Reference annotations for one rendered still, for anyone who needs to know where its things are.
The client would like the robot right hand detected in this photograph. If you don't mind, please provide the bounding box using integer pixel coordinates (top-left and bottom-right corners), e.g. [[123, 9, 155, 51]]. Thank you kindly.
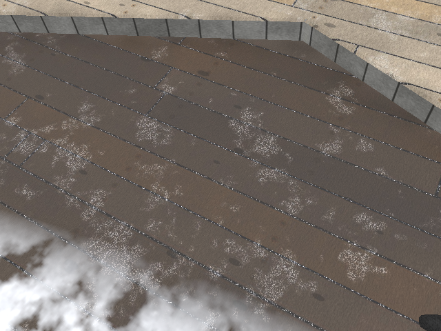
[[419, 314, 441, 331]]

